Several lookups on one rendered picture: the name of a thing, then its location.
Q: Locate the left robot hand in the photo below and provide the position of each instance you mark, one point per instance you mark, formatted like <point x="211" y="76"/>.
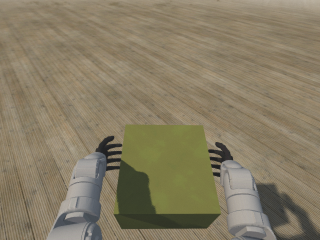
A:
<point x="103" y="148"/>

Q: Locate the right robot forearm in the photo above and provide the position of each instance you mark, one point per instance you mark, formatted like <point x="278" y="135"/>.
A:
<point x="245" y="214"/>

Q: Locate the left robot upper arm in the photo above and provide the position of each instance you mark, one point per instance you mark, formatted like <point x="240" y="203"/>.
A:
<point x="78" y="231"/>

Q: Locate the left robot forearm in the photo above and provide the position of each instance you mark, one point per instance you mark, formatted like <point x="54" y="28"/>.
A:
<point x="82" y="203"/>

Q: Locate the carton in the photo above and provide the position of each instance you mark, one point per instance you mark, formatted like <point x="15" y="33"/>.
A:
<point x="165" y="179"/>

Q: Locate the right robot hand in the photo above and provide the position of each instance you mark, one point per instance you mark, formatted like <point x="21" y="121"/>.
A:
<point x="225" y="155"/>

